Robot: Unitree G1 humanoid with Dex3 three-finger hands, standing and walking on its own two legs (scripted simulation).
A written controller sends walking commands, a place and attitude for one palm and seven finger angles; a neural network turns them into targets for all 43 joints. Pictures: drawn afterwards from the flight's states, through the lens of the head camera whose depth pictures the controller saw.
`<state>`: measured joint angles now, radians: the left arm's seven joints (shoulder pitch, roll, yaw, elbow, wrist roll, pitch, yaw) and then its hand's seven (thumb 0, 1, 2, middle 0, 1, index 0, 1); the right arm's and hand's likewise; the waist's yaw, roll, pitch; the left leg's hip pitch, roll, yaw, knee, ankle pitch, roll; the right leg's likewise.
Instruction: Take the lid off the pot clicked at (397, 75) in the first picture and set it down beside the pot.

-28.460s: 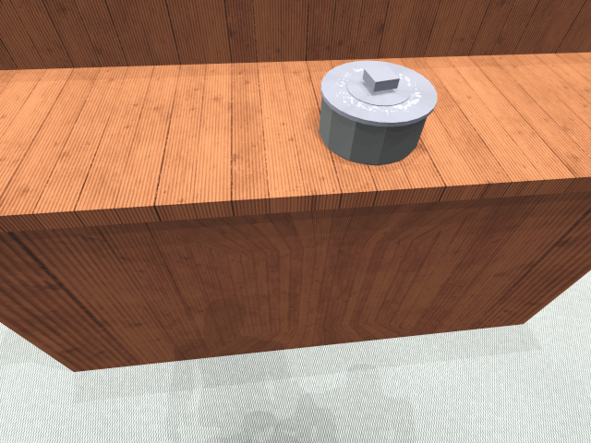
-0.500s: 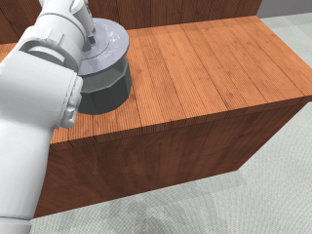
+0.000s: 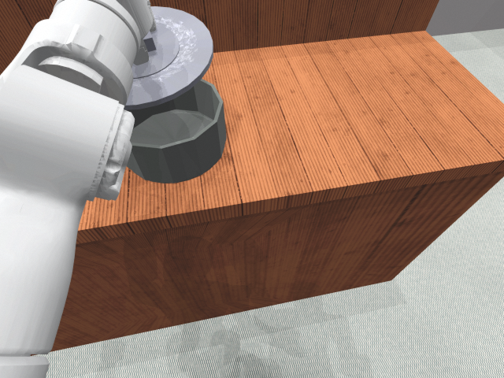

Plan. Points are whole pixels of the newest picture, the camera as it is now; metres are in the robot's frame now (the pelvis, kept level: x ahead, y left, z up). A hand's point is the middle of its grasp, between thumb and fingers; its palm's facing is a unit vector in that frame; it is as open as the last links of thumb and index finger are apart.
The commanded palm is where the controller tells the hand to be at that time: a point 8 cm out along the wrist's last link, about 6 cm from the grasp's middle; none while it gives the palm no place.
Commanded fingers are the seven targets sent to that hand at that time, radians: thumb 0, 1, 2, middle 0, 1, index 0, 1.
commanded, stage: lift the lid straight up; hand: left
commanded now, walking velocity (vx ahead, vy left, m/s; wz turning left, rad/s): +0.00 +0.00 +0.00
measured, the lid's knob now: (133, 38) +0.54 +0.08 +0.25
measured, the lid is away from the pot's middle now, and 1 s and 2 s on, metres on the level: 0.01 0.05 0.16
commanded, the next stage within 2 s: move the lid sideways beside the pot in 0.52 s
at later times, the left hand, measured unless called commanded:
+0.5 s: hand out of the picture +0.52 +0.07 +0.31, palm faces -0.21 -0.23 -0.95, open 8.6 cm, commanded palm +0.56 +0.06 +0.37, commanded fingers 0.00 0.56 0.95 -0.77 -1.15 -0.74 -1.13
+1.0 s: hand (88, 8) +0.53 +0.12 +0.30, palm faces -0.23 -0.22 -0.95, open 8.6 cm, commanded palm +0.56 +0.12 +0.37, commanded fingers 0.00 0.56 0.95 -0.77 -1.15 -0.74 -1.13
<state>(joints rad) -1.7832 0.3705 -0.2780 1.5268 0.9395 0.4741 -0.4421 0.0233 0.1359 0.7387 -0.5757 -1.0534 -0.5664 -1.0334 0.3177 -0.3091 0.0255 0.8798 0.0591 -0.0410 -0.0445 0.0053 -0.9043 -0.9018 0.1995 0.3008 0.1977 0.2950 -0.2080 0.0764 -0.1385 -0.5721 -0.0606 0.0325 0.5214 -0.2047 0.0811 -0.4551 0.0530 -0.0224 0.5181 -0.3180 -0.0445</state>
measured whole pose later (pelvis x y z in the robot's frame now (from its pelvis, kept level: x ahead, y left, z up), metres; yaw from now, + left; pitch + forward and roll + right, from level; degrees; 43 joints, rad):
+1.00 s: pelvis +0.01 +0.00 +0.00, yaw -1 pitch +15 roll -1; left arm -1.80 0.48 -0.23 1.53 1.04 0.47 -0.46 0.02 0.13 0.74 -0.58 -1.05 -0.57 -1.04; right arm 0.34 -0.31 0.04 0.85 0.06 0.00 -0.05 0.01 -0.90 -0.90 0.20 0.30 0.20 0.30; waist -0.22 0.06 -0.15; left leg -0.55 -0.05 0.04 0.50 -0.21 0.07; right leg -0.43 0.06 -0.01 0.48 -0.30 -0.05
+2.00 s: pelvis -0.01 +0.02 +0.00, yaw +0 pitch +14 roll -2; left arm -1.71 0.61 -0.27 1.41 1.04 0.32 -0.52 0.02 0.13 0.74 -0.58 -1.06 -0.57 -1.04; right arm 0.34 -0.31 0.03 0.85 0.07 -0.02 -0.08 0.01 -0.90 -0.90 0.20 0.30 0.20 0.30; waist -0.17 0.06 -0.14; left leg -0.57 -0.08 0.03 0.52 -0.19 0.11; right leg -0.45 0.04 -0.02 0.50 -0.30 -0.01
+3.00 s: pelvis +0.01 +0.02 +0.00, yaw +0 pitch +15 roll -2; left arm -1.68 0.77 -0.27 1.40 1.04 0.33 -0.59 0.03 0.14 0.74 -0.58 -1.06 -0.57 -1.04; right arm 0.30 -0.30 0.04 0.83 0.09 0.00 -0.09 0.01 -0.90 -0.90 0.20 0.30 0.20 0.30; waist -0.16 0.05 -0.11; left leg -0.57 -0.07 0.02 0.54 -0.23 0.11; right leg -0.43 0.05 -0.03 0.48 -0.31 -0.02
